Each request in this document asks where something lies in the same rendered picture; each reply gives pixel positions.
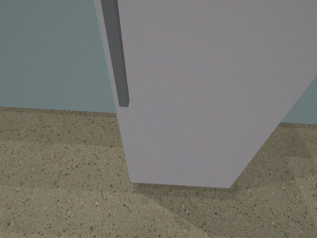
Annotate fridge door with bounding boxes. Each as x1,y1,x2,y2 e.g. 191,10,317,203
96,0,317,188

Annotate handle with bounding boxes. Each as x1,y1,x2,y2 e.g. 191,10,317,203
100,0,130,107

